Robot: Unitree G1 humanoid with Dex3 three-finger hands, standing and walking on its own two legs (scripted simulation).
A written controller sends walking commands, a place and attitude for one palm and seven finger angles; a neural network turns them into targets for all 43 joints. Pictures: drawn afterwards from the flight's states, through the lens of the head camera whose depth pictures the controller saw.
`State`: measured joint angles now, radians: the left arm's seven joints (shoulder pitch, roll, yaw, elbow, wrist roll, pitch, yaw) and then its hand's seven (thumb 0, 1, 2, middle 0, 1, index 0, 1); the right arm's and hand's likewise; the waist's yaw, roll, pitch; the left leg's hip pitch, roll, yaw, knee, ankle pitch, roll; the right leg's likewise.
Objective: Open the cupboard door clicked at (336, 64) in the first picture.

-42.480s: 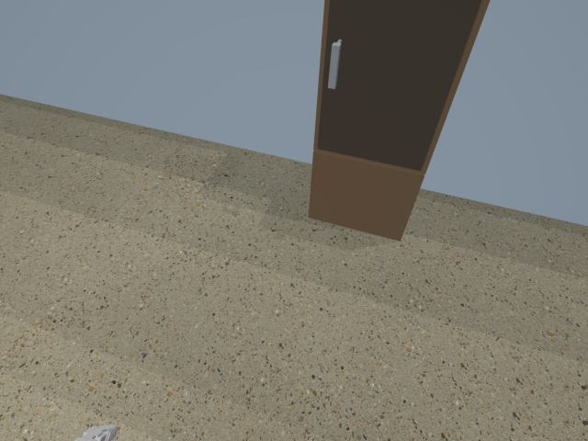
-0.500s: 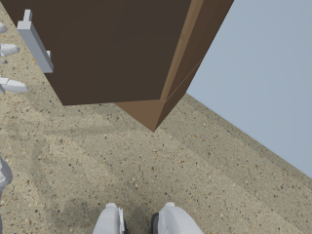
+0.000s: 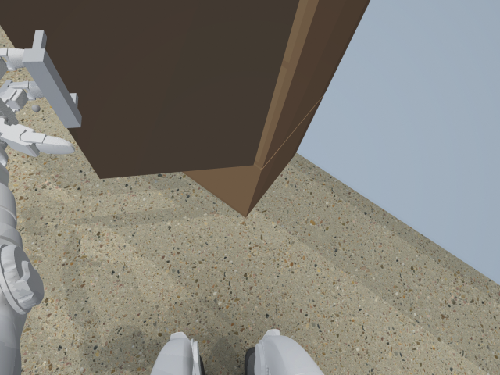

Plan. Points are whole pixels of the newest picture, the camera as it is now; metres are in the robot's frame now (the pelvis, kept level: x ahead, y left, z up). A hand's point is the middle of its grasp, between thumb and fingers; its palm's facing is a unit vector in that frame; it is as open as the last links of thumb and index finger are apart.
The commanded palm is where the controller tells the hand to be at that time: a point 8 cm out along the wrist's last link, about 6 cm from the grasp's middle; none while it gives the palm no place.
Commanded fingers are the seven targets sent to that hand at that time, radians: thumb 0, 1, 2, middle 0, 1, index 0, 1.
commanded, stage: slide the fingers in behind the handle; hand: left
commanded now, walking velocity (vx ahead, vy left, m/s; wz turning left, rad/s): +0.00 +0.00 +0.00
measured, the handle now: (57, 82) +0.55 +0.26 +0.07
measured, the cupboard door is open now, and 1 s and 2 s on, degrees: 46 46 45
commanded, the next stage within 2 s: close the thumb around the handle in 0.96 s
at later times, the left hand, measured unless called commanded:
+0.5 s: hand (61, 111) +0.49 +0.24 +0.08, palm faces +0.10 -1.00 -0.02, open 14.0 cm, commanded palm +0.47 +0.28 +0.07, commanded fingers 0.00 -0.50 0.30 -0.30 -1.20 -0.30 -1.20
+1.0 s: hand (62, 108) +0.49 +0.24 +0.08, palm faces +0.11 -0.99 -0.01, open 14.0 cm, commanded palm +0.47 +0.28 +0.07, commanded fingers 0.00 -0.50 0.30 -0.30 -1.20 -0.30 -1.20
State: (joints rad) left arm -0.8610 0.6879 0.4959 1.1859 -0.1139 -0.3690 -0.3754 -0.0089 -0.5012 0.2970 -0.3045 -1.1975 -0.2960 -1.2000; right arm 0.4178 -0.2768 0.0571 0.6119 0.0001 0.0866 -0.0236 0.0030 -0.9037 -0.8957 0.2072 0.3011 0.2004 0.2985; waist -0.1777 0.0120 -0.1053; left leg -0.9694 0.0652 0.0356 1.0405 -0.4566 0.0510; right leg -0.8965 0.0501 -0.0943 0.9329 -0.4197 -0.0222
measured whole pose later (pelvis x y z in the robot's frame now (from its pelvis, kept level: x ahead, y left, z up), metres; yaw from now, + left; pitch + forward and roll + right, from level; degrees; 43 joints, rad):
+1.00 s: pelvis +0.00 -0.01 +0.00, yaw +0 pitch +21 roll -4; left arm -0.85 0.61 0.46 1.19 -0.12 -0.38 -0.30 -0.01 -0.50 0.30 -0.30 -1.20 -0.30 -1.20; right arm 0.42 -0.27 0.05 0.63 0.00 0.09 -0.01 0.00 -0.90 -0.90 0.21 0.30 0.20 0.30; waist -0.17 0.02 -0.11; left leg -0.94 0.06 0.03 1.02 -0.46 0.04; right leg -0.87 0.05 -0.09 0.93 -0.43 -0.03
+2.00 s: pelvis +0.00 +0.00 +0.00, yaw +0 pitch +22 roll -4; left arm -0.85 0.58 0.45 1.16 -0.11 -0.38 -0.26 0.01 0.71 0.83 -0.34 -1.35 -0.36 -1.35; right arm 0.41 -0.27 0.04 0.61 0.00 0.08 -0.01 0.00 -0.90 -0.90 0.21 0.30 0.20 0.30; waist -0.18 0.02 -0.11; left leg -0.96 0.06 0.04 1.04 -0.46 0.05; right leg -0.90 0.05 -0.08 0.94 -0.43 -0.03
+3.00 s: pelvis +0.01 -0.06 +0.02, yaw +5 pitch +10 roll +1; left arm 0.11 -0.06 -0.08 0.15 0.04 -0.27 0.54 0.01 0.66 0.77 -0.32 -1.31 -0.32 -1.33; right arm 0.23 -0.20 0.00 0.58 -0.08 0.04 0.00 0.01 -0.91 -0.90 0.20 0.30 0.20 0.30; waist -0.01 0.02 -0.13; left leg -0.66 0.02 0.00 0.90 -0.42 -0.03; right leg -0.62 0.02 -0.13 0.92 -0.48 -0.10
